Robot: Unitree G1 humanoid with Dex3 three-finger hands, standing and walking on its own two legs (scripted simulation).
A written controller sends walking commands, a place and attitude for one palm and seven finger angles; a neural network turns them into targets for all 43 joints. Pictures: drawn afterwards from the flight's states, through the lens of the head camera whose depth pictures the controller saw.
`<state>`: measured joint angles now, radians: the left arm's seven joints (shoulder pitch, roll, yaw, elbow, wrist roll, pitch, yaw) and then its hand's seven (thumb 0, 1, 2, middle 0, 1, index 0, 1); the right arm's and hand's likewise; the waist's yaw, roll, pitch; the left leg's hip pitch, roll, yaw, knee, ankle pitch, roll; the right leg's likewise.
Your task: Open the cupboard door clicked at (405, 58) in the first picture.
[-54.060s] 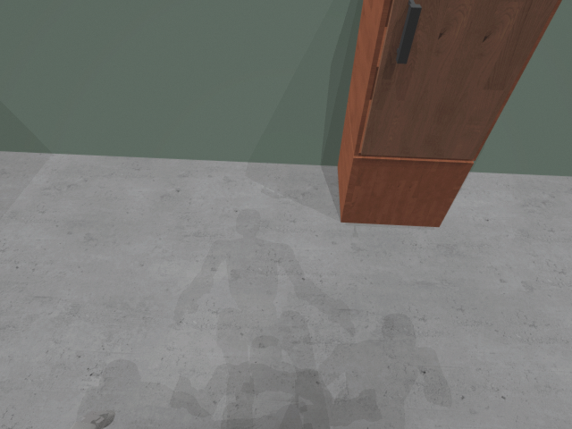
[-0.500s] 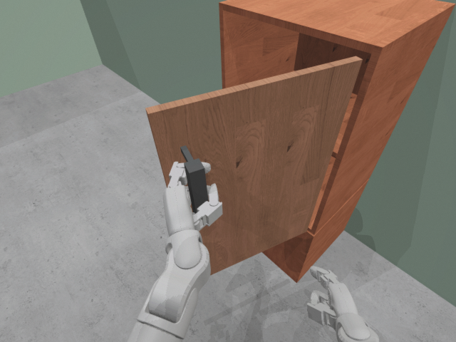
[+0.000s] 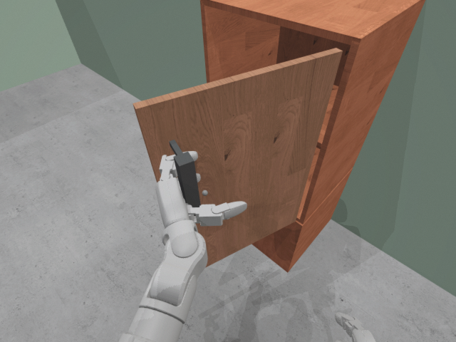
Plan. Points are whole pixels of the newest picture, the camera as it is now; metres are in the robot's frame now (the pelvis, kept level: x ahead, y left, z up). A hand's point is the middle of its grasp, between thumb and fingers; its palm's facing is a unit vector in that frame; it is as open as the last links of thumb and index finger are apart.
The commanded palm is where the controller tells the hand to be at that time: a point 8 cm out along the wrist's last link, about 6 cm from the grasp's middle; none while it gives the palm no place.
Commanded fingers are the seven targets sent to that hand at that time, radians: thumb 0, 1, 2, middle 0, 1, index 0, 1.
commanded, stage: open thumb and fingers to let go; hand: left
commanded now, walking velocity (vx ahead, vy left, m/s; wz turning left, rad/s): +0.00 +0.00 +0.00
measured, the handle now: (184, 179) +0.37 +0.11 +0.11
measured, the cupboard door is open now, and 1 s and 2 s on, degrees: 72 75 74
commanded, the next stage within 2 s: slide the hand sideways off the handle in 0.28 s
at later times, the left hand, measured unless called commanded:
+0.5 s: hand (197, 202) +0.32 +0.08 +0.11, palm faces +0.09 -0.99 -0.07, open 15.2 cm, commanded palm +0.28 +0.10 +0.11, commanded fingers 0.00 -0.50 0.30 -0.15 -0.30 -0.15 -0.30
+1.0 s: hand (194, 219) +0.28 +0.08 +0.11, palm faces -0.10 -0.99 -0.02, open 16.1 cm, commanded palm +0.25 +0.14 +0.11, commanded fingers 0.00 -0.50 0.30 -0.15 -0.30 -0.15 -0.30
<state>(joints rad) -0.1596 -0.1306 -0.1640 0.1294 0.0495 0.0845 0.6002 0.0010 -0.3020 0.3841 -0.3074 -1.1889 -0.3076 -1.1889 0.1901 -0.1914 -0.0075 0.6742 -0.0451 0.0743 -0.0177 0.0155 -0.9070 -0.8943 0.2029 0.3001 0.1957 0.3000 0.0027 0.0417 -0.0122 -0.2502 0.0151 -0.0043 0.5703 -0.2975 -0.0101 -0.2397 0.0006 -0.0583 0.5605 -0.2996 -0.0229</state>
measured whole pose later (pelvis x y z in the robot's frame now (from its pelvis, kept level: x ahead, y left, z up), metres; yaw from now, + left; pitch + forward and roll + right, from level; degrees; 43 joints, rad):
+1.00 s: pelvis +0.00 +0.00 +0.00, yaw -1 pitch -1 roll +0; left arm 0.06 0.10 -0.14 -0.10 -0.11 0.05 0.04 -0.01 -0.50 0.30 -0.21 -0.33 -0.20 -0.33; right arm 0.18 -0.19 0.06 0.55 0.01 0.03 -0.02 0.02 -0.90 -0.89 0.20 0.30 0.20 0.30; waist 0.01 0.03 -0.01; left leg -0.24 0.01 0.02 0.58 -0.31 0.00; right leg -0.25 0.00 -0.03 0.59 -0.31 -0.02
